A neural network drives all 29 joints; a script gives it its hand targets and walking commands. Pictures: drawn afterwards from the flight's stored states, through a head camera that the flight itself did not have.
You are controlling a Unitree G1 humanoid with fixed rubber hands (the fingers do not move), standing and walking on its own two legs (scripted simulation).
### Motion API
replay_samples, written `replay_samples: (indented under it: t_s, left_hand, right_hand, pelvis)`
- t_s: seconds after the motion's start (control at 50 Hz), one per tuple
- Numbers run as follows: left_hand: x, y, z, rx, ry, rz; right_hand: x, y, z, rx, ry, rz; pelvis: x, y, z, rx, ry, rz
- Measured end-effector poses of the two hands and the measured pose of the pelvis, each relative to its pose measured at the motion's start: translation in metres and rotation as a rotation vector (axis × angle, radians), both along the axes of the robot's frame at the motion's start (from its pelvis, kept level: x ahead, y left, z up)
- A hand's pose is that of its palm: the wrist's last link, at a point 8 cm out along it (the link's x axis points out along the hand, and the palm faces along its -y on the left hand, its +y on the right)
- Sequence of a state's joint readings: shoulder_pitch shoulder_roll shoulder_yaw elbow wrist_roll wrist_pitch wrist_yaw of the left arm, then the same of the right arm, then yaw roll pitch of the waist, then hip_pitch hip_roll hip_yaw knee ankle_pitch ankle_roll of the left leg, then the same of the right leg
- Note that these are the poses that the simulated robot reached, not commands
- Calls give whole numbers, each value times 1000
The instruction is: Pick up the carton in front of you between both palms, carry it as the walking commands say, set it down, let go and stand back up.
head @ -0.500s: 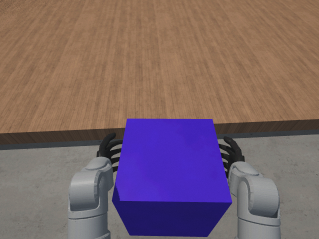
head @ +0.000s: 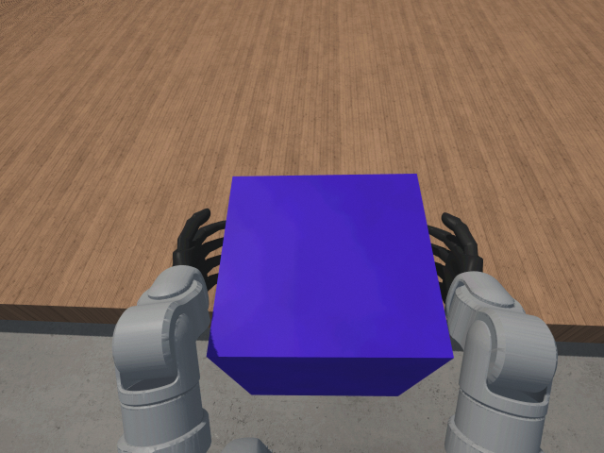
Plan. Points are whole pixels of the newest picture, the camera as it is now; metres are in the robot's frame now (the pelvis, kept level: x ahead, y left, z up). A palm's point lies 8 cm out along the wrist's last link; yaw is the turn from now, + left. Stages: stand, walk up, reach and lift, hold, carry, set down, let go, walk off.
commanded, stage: carry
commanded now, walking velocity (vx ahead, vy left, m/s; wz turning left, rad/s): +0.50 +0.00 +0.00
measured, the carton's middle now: (323, 297) +0.30 +0.01 +0.04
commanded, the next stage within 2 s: none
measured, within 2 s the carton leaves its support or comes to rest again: neither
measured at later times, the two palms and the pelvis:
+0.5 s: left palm (246, 74) +0.73 +0.16 +0.11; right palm (408, 85) +0.69 -0.14 +0.11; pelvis +0.32 +0.05 -0.01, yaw -3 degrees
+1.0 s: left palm out of the picture +1.07 +0.17 +0.20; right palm out of the picture +1.11 -0.13 +0.21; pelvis +0.70 -0.04 +0.10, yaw +0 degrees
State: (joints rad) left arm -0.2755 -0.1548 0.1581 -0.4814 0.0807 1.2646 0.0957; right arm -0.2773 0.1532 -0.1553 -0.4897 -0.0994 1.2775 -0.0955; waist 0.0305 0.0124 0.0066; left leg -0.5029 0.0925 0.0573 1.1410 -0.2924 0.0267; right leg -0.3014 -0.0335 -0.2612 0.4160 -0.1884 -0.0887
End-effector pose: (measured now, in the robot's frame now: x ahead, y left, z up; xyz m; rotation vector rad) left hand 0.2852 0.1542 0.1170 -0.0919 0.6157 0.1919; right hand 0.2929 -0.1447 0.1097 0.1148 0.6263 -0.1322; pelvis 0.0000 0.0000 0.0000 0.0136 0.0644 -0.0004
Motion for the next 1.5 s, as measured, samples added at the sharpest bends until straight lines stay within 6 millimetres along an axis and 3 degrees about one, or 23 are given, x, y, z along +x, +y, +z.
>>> replay_samples:
  t_s: [0.12,0.2,0.32,0.42,0.5,0.64,0.74,0.82,0.88,0.94,1.06,1.14,1.22,1.3,1.4,1.5]
  left_hand:
    - [104,-5,38,38,-78,-45]
    - [183,-3,45,64,-55,-95]
    - [308,6,22,59,13,-173]
    - [385,6,-6,40,156,-198]
    - [442,6,-10,19,156,-181]
    - [539,1,2,-25,34,-134]
    - [620,-15,12,-32,-15,-123]
    - [684,-17,17,5,25,-76]
    - [718,-6,28,22,70,-18]
    - [747,5,51,-6,92,36]
    - [824,19,130,-10,20,102]
    - [896,13,189,32,-54,69]
    - [971,-3,225,70,-87,-24]
    - [1038,-28,232,85,-63,-142]
    - [1098,-52,222,70,75,-207]
    - [1155,-58,207,25,158,-197]
  right_hand:
    - [95,-4,36,-34,-80,-8]
    - [167,-3,46,-84,-57,-5]
    - [278,6,36,-153,19,-28]
    - [343,8,5,-144,165,-53]
    - [396,8,-1,-108,162,-81]
    - [499,2,12,-79,36,-101]
    - [583,-15,23,-75,-13,-100]
    - [666,-18,26,-60,25,-39]
    - [723,-7,40,-64,66,32]
    - [767,5,67,-64,88,69]
    - [859,20,142,-51,14,120]
    - [919,14,187,-45,-63,102]
    - [971,-4,217,-78,-98,47]
    - [1009,-27,230,-106,-68,-15]
    - [1047,-48,222,-106,79,-71]
    - [1100,-53,211,-96,160,-93]
  pelvis:
    - [74,4,5,4,6,-26]
    - [130,13,-1,-12,5,-39]
    - [222,33,-29,-18,-9,-58]
    - [274,44,-19,-22,14,-56]
    - [316,47,-10,-33,31,-53]
    - [415,35,-11,-33,42,-27]
    - [507,16,-13,-46,38,-7]
    - [583,-7,2,-64,14,-16]
    - [622,-20,30,-60,4,-18]
    - [661,-31,68,-53,7,-8]
    - [745,-40,123,-5,13,12]
    - [808,-31,134,7,20,4]
    - [878,-18,125,-8,-2,-10]
    - [936,-6,114,-8,-21,-21]
    - [986,2,129,-26,-9,-34]
    - [1038,-2,142,-44,11,-45]
